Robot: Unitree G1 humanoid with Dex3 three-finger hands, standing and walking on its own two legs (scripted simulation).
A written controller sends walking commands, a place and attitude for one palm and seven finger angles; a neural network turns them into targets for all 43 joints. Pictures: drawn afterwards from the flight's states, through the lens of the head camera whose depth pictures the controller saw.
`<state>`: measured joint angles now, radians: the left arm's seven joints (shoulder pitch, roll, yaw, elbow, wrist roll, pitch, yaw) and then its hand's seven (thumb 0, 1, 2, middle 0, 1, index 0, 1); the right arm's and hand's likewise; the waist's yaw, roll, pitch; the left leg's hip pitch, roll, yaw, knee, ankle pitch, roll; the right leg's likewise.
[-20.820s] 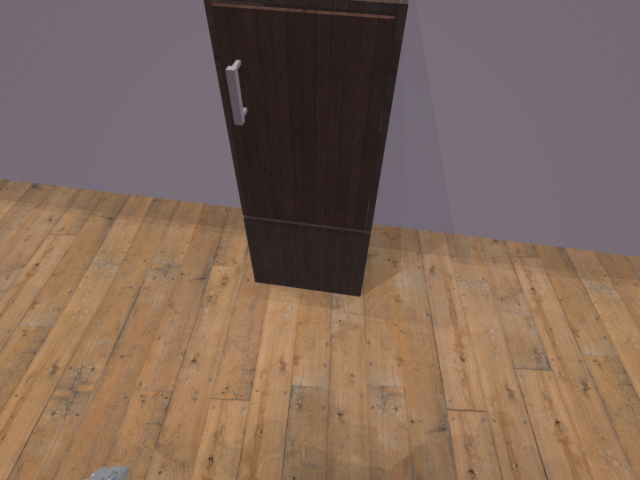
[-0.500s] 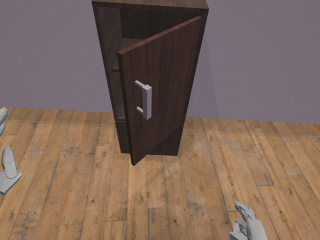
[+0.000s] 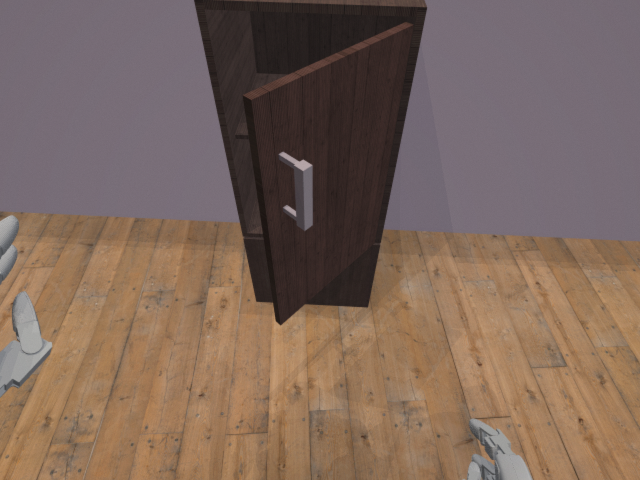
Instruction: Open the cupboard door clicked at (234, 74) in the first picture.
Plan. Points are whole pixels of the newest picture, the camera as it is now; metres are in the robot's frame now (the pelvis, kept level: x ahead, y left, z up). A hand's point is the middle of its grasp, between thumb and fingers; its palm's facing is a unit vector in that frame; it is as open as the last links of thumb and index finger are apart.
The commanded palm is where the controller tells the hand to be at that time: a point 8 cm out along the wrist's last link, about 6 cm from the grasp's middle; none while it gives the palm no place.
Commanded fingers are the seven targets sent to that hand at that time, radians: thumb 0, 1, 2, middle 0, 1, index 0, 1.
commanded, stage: let the arm hang, fingers relaxed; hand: left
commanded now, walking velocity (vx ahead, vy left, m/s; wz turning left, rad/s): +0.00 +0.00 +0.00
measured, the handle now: (295, 191) +0.54 +0.07 +0.05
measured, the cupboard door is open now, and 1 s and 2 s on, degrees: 50 50 50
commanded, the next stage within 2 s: look to check the result in 1.10 s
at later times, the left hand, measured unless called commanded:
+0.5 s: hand out of the picture -0.03 +0.20 -0.17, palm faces +0.06 -0.97 -0.21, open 7.1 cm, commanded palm none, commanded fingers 0.00 0.90 0.90 -0.20 -0.30 -0.20 -0.30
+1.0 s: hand out of the picture -0.03 +0.18 -0.17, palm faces +0.06 -0.98 -0.17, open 7.3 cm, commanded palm none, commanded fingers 0.00 0.90 0.90 -0.20 -0.30 -0.20 -0.30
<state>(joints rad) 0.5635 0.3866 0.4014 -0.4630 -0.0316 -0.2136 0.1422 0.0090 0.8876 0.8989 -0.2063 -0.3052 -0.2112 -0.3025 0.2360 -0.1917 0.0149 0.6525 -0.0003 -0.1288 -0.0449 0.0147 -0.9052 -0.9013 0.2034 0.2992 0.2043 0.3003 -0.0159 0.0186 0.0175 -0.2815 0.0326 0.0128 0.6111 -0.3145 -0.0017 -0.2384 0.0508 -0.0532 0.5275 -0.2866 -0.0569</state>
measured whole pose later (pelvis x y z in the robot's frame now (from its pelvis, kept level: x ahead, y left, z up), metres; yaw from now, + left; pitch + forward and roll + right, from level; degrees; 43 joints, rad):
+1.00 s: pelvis -0.02 +0.02 +0.01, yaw +1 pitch -2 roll +0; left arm 0.28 0.12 0.01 1.16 0.01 0.00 0.03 0.01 0.92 0.90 -0.20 -0.30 -0.20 -0.30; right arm 0.32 -0.11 0.01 1.14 -0.02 0.01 -0.03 0.00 -0.91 -0.90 0.20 0.30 0.20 0.30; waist -0.01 0.01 0.03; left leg -0.19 -0.02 0.02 0.43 -0.21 0.03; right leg -0.20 0.00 -0.05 0.44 -0.21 -0.02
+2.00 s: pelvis -0.01 +0.01 +0.01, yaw -2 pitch -1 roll +0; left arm 0.27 0.13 0.04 1.13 0.01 0.02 0.02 0.00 0.91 0.90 -0.20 -0.30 -0.20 -0.30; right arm 0.26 -0.13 -0.02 1.12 -0.02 0.02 -0.04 0.00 -0.91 -0.90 0.20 0.30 0.20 0.30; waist 0.00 0.01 0.06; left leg -0.19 0.00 0.06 0.47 -0.26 0.02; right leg -0.22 0.03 -0.01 0.47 -0.24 -0.03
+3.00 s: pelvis +0.01 +0.02 +0.01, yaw -36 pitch +1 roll -2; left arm 0.16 0.27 0.09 0.90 0.02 0.06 -0.04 0.00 0.91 0.90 -0.19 -0.30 -0.20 -0.30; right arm 0.24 -0.20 -0.02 0.90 -0.03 0.02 -0.03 0.01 -0.91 -0.90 0.20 0.30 0.20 0.30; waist 0.01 -0.01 0.11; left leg -0.21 0.11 0.10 0.51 -0.32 -0.02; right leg -0.48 -0.02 -0.03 0.91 -0.42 0.05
